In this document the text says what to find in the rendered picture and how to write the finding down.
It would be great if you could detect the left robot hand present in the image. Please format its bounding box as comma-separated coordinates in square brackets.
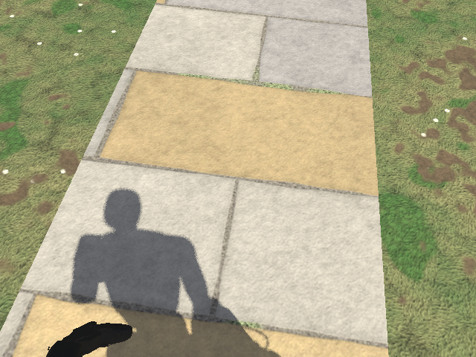
[46, 321, 132, 357]

